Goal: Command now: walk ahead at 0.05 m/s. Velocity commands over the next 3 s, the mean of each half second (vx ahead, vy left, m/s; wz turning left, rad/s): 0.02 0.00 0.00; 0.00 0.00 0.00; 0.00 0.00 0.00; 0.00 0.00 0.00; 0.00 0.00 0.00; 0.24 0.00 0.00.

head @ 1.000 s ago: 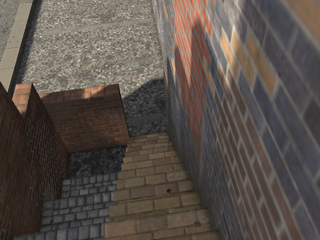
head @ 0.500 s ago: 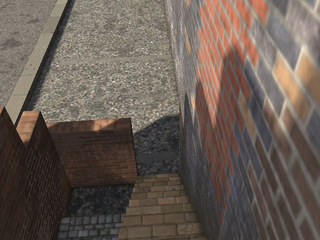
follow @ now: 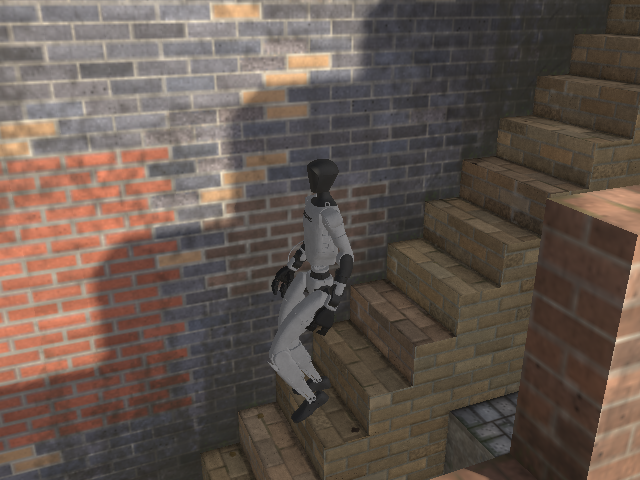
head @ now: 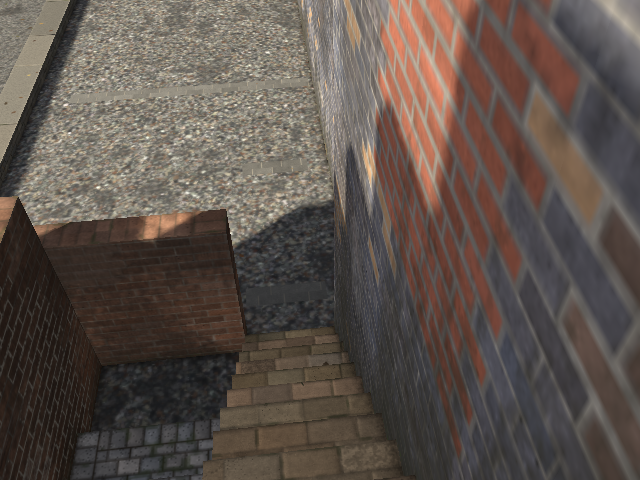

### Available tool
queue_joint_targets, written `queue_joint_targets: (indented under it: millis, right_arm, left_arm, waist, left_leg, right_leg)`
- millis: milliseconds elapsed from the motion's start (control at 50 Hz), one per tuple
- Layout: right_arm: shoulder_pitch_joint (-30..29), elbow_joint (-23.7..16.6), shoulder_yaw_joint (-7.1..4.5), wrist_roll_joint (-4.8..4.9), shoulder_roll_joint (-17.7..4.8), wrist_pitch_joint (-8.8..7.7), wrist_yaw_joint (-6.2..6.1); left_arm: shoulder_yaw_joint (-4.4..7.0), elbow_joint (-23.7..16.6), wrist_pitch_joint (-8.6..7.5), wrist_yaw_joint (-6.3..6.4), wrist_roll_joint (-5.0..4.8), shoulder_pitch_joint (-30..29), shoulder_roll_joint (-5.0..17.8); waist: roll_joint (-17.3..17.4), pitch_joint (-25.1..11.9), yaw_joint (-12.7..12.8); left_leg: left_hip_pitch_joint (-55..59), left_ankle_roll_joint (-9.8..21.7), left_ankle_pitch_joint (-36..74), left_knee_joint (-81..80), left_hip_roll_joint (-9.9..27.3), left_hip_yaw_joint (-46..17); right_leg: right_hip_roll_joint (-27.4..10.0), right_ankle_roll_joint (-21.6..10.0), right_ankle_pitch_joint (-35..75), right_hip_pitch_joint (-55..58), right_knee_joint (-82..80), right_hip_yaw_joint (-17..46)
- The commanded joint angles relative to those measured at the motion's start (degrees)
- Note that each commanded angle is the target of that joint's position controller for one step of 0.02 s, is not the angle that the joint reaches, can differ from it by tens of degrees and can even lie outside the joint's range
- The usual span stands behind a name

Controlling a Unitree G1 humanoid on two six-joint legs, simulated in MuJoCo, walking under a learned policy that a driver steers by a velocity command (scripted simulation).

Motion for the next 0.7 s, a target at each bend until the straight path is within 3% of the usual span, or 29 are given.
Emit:
queue_joint_targets:
  millis: [20,40,60,80,100,120,140,160,180,200,220,240,260,280,300,340,360,380,460,580,600,700]
  right_arm:
    - [24.4,6.4,-2.85,0.28,-4.8,1.0,0.85]
    - [19.8,5.2,-3.88,2.25,-7.4,0.52,-0.21]
    - [16.6,4.3,-4.13,3.91,-8.7,0.14,-1.12]
    - [6.0,1.8,-3.35,6.51,-11.2,0.48,-0.94]
    - [-2.1,-0.3,-2.47,6.12,-11.5,0.53,-0.59]
    - [-5.0,-0.1,-1.49,5.31,-9.6,0.48,-0.79]
    - [-6.3,-0.4,-0.82,5.66,-9.1,0.33,-1.11]
    - [-3.5,0.7,-0.46,4.62,-8.1,0.19,-1.45]
    - [-1.7,1.8,-0.34,5.16,-8.4,0.18,-1.51]
    - [-1.9,1.3,0.07,5.1,-7.3,0.58,-1.16]
    - [-2.1,1.1,0.23,4.87,-7.1,0.74,-1.08]
    - [-1.9,0.8,-0.27,4.83,-8.2,0.96,-1.38]
    - [-1.0,1.0,-0.43,4.49,-8.4,0.57,-1.43]
    - [-1.0,1.0,-0.53,4.47,-8.4,0.27,-1.4]
    - [-1.7,0.7,-0.75,3.74,-8.8,0.08,-1.53]
    - [-3.8,-1.0,-1.13,3.79,-8.9,-0.35,-1.73]
    - [-3.4,-0.7,-1.62,2.81,-8.5,-0.53,-1.92]
    - [-5.4,-1.0,-1.77,3.67,-8.9,-0.38,-1.98]
    - [-8.5,-1.7,-2.79,3.36,-8.4,-0.34,-2.52]
    - [-10.1,-1.9,-3.24,3.47,-8.5,-0.24,-2.52]
    - [-11.0,-2.1,-3.05,3.88,-7.5,-0.24,-2.6]
    - [-12.3,-1.5,-3.26,3.67,-7.4,0.15,-2.71]
  left_arm:
    - [0.46,-5.7,-1.87,-1.08,-0.81,-13.2,9.1]
    - [0.01,-7.5,-2.05,-1.84,-1.12,-17.1,9.7]
    - [-0.16,-8.5,-1.78,-2.81,-1.8,-21.0,9.7]
    - [0.32,-8.2,-0.57,-2.67,-2.25,-10.9,7.4]
    - [1.04,-9.0,0.14,-2.25,-4.31,-9.3,9.4]
    - [1.19,-9.0,0.86,-1.64,-3.57,-11.5,9.2]
    - [1.92,-7.4,1.46,-0.65,-2.23,-9.7,9.1]
    - [1.82,-6.1,1.91,-0.36,-1.99,-10.4,8.3]
    - [1.48,-6.7,2.02,-0.18,-1.08,-11.8,6.7]
    - [0.36,-7.5,2.41,-0.21,-1.39,-15.5,4.7]
    - [0.07,-8.1,2.85,-0.21,-1.03,-16.7,4.4]
    - [0.47,-8.8,3.43,-0.34,-1.45,-17.3,6.0]
    - [0.57,-9.3,4.02,-0.34,-1.57,-17.9,7.0]
    - [0.64,-10.5,4.7,-0.03,-1.38,-18.8,7.0]
    - [0.37,-10.7,5.22,0.17,-1.2,-18.9,6.8]
    - [0.49,-11.3,5.88,0.26,-1.26,-18.6,7.5]
    - [0.17,-11.5,5.9,0.98,-1.14,-18.1,7.1]
    - [-0.26,-11.9,6.01,1.27,-0.67,-16.5,5.9]
    - [0.43,-12.8,5.37,1.47,-0.3,-14.4,8.3]
    - [1.31,-13.2,4.29,1.48,-0.82,-11.9,9.8]
    - [1.42,-12.6,4.54,1.28,-1.63,-10.7,10.0]
    - [2.06,-11.5,5.18,0.91,-1.79,-6.2,11.0]
  waist:
    - [-8.4,6.3,-11.6]
    - [-8.5,4.6,-10.8]
    - [-8.1,3.3,-10.6]
    - [-1.2,0.9,-1.3]
    - [2.0,4.4,2.7]
    - [2.1,5.7,2.8]
    - [1.5,3.6,4.7]
    - [-2.6,0.8,3.0]
    - [-3.1,-0.3,3.4]
    - [-4.3,-2.3,2.3]
    - [-3.4,-2.3,2.1]
    - [-3.0,-0.8,1.9]
    - [-3.4,-1.8,1.3]
    - [-3.0,-1.8,1.6]
    - [-2.3,-2.3,2.0]
    - [-2.2,-2.7,2.5]
    - [-3.3,-1.6,2.4]
    - [-2.3,-1.5,4.3]
    - [-5.0,-1.9,3.5]
    - [-5.9,-1.8,1.9]
    - [-4.1,-2.1,1.5]
    - [-6.7,-1.7,1.8]
  left_leg:
    - [37.1,0.3,8.6,-0.2,-4.0,7.6]
    - [36.3,-0.1,4.9,-6.5,-3.1,6.5]
    - [36.6,0.0,5.3,-16.6,-2.3,5.7]
    - [32.1,4.4,18.6,-27.1,-0.7,-0.6]
    - [21.2,6.6,14.8,-34.6,-0.9,-5.6]
    - [20.0,6.8,12.5,-36.7,-0.7,-6.2]
    - [18.9,8.2,10.1,-35.6,-2.1,-6.6]
    - [21.7,8.0,13.9,-35.2,-2.8,-4.2]
    - [20.3,7.5,16.8,-35.0,-3.9,-2.8]
    - [20.9,5.4,18.4,-37.3,-3.6,-1.9]
    - [21.4,4.7,18.1,-38.0,-4.2,-1.1]
    - [21.6,5.2,18.6,-38.6,-4.9,-0.8]
    - [23.9,4.9,19.5,-39.6,-5.0,-0.2]
    - [23.8,4.8,20.1,-40.5,-4.9,0.2]
    - [24.5,4.6,21.1,-41.7,-5.3,0.5]
    - [24.8,4.5,22.7,-43.6,-5.2,-0.2]
    - [20.1,5.2,21.8,-50.5,-3.0,-2.5]
    - [20.3,5.6,21.1,-50.7,-2.9,-3.2]
    - [26.2,5.4,18.2,-47.0,-5.1,1.2]
    - [29.7,5.0,15.7,-45.3,-5.4,3.1]
    - [30.9,4.7,15.8,-45.9,-5.3,3.6]
    - [32.1,4.5,13.5,-45.5,-6.2,4.8]
  right_leg:
    - [-12.4,-3.6,48.4,-34.2,-11.6,13.1]
    - [-13.6,-1.9,53.8,-26.3,-9.9,15.5]
    - [-13.2,-0.4,56.1,-18.8,-8.2,15.6]
    - [-9.8,3.7,40.4,-9.8,-13.1,13.3]
    - [-6.5,6.1,21.8,-3.9,-12.6,6.0]
    - [-5.3,6.2,14.5,-3.3,-11.6,4.8]
    - [-4.2,6.3,17.8,0.7,-10.6,3.8]
    - [-4.1,5.7,25.6,4.4,-9.5,3.4]
    - [-3.9,6.0,35.0,9.7,-9.9,2.3]
    - [-4.3,6.9,37.4,13.4,-10.3,3.2]
    - [-4.6,7.5,37.5,14.3,-11.4,3.4]
    - [-4.3,8.0,37.9,14.6,-13.7,3.2]
    - [-5.0,7.9,37.6,14.9,-14.0,3.4]
    - [-5.4,7.8,35.9,16.0,-14.9,3.6]
    - [-5.4,8.3,35.1,16.9,-15.5,3.5]
    - [-6.1,9.0,35.3,18.5,-16.5,3.6]
    - [-6.2,8.9,30.1,22.8,-13.3,1.7]
    - [-6.5,9.3,29.4,23.8,-14.6,2.0]
    - [-8.5,6.8,38.4,21.1,-17.4,3.5]
    - [-9.8,4.8,43.2,18.1,-18.3,4.6]
    - [-10.2,3.9,44.7,17.5,-17.8,4.7]
    - [-10.7,3.1,46.8,17.5,-19.3,5.7]
Next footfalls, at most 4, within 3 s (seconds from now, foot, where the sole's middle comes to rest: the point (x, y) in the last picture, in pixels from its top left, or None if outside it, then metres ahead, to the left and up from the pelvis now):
0.06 left None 0.11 0.15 -0.72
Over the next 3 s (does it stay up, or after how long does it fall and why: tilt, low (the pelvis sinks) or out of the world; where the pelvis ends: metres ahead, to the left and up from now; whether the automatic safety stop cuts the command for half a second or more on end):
stays up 0.10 0.07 -0.07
